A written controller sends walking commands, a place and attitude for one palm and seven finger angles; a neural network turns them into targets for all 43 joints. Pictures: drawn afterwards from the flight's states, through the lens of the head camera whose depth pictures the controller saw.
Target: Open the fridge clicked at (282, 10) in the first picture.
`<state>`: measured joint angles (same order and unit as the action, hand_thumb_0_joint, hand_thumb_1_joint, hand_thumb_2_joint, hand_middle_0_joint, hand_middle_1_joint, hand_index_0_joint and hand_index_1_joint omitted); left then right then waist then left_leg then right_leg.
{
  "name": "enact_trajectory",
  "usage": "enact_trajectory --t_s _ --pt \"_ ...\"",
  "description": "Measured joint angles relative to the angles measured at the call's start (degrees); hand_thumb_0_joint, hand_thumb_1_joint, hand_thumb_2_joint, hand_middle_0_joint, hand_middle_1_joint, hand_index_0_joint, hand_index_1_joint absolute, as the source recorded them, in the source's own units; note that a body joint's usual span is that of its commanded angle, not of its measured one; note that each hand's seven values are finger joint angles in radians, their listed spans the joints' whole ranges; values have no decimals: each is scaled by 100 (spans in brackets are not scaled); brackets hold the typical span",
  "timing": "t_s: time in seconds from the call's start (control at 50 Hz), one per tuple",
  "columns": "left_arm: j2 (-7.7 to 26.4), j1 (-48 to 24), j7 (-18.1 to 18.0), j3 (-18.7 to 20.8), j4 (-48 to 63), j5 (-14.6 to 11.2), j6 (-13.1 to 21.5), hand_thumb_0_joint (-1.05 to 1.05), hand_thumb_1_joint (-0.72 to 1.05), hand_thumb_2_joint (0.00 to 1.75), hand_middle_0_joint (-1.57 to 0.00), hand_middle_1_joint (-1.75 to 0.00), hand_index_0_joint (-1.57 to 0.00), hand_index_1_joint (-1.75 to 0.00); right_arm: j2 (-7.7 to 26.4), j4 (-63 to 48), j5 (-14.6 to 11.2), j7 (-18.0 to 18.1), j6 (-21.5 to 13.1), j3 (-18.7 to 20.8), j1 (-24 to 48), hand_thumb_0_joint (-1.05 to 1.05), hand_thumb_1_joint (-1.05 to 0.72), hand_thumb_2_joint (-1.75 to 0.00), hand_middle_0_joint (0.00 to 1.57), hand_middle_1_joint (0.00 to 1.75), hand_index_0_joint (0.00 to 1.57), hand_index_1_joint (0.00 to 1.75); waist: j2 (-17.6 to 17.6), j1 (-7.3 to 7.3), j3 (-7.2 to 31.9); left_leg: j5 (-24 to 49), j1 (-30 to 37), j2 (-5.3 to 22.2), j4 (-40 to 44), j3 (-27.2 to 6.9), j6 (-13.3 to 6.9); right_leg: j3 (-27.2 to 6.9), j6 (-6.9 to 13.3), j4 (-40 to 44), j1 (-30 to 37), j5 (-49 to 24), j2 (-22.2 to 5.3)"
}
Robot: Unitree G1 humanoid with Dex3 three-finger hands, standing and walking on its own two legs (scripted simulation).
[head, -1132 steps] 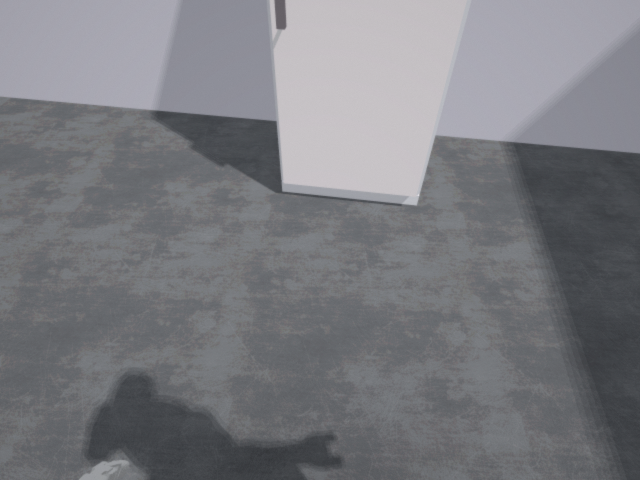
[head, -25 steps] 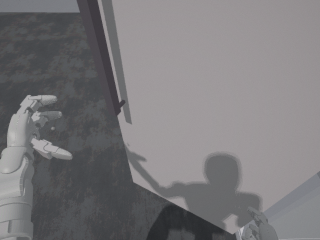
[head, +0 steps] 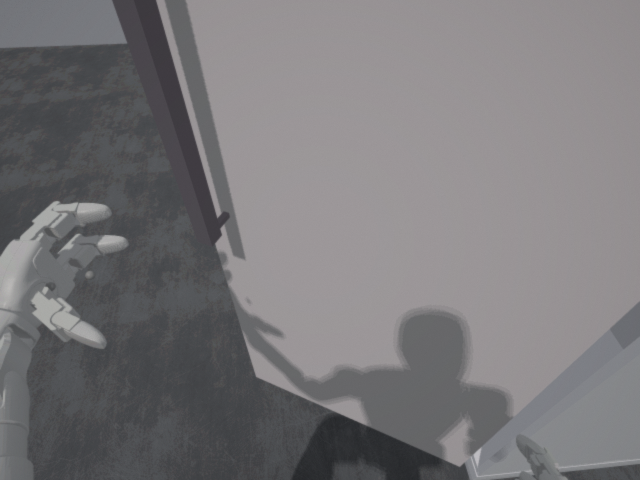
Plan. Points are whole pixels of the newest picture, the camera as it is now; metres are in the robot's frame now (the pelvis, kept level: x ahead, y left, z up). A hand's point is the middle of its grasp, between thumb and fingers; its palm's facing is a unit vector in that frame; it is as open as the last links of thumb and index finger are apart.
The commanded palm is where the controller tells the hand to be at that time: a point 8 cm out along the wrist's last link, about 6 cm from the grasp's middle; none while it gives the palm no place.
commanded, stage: draw the hand back to the body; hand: left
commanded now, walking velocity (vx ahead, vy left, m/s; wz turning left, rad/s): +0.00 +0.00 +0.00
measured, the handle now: (183, 111) +0.48 +0.19 +0.23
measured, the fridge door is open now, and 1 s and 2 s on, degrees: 62 62 62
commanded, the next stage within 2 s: step back with the hand held close in 1.38 s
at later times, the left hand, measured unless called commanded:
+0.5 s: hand (30, 318) +0.24 +0.31 +0.14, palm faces +0.45 -0.87 -0.21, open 13.6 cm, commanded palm +0.19 +0.33 +0.16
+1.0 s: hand (27, 337) +0.21 +0.27 +0.17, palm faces +0.49 -0.79 -0.36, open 8.8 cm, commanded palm +0.15 +0.30 +0.19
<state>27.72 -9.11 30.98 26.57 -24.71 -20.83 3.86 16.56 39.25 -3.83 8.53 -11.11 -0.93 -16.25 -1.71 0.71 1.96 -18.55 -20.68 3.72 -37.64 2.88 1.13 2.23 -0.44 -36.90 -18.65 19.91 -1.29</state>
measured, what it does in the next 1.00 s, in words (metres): stands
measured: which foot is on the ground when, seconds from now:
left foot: down 0.00-1.00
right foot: down 0.00-1.00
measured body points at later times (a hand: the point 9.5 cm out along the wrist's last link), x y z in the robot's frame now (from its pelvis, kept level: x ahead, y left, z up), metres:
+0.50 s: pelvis -0.01 +0.02 +0.02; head -0.01 +0.02 +0.47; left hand +0.21 +0.35 +0.15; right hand +0.20 -0.19 -0.05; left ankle +0.01 +0.13 -0.72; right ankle -0.01 -0.12 -0.72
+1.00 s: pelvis +0.01 +0.00 +0.02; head -0.01 -0.02 +0.47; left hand +0.17 +0.31 +0.19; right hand +0.20 -0.23 -0.06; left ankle +0.01 +0.13 -0.72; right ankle -0.01 -0.12 -0.72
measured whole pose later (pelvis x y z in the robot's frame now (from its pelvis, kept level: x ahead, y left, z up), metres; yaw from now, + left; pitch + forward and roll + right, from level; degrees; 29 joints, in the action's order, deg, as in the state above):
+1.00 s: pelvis +0.01 +0.00 +0.02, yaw +0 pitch -6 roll +0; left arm 18.8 24.3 -7.3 19.3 19.0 -4.2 3.9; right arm 13.7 40.6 1.1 6.1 -8.7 0.3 -10.0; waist -3.6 -4.4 -2.0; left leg -13.2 -3.6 3.5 -22.6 3.6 1.5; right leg 2.1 -0.4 -20.9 -1.3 14.0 -0.7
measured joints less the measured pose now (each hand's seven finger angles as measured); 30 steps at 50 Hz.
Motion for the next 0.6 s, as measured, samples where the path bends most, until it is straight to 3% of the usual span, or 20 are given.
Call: enact_trajectory --t_s 0.1,0.32,0.38,0.46,0.52,0.6 --pt "-55 303 -194 -1 453 -92 -216 -1 -55 20 -25 -115 -25 -115 -17 -225 -39 -68 -122 -28 96 1 -91 -90 20 30 21 30 3 -126 18 30 85 -40 57 15 -40 -12 -41 91 103 -49 -36" --pt "-415 756 -514 -429 1524 69 -519 -1 -52 21 -25 -113 -25 -113 -175 -222 12 14 -247 -261 606 1 -91 -90 20 30 21 30 17 -452 -116 149 424 -122 246 -111 -107 125 -104 482 603 -232 -94" --pt "-465 888 -1613 -588 1937 662 -403 -1 -47 24 -25 -110 -25 -110 -282 -184 199 -38 -277 -288 727 1 -91 -90 20 30 21 30 41 -482 -250 249 612 -127 449 -116 -99 136 -115 721 809 -349 -88" --pt "-750 1330 -2939 -658 2587 1182 -286 -1 -36 29 -25 -103 -25 -104 -402 -117 341 -142 -230 -298 781 1 -90 -90 20 30 21 30 63 -507 -393 418 868 -136 814 -57 -101 91 -107 1085 1040 -540 -82" --pt "-907 1691 -3442 -754 2955 1415 -220 -1 -27 33 -24 -98 -24 -98 -438 -3 419 -187 -144 -271 737 1 -90 -90 20 30 21 30 45 -546 -453 497 1056 -152 1039 -11 -109 55 -114 1295 1205 -625 -89" --pt "-986 1954 -3763 -841 3209 1602 -186 -1 -13 40 -24 -90 -24 -90 -445 193 481 -197 -18 -210 661 1 -90 -90 20 30 21 30 9 -593 -518 558 1295 -168 1263 19 -106 36 -117 1486 1419 -674 -97"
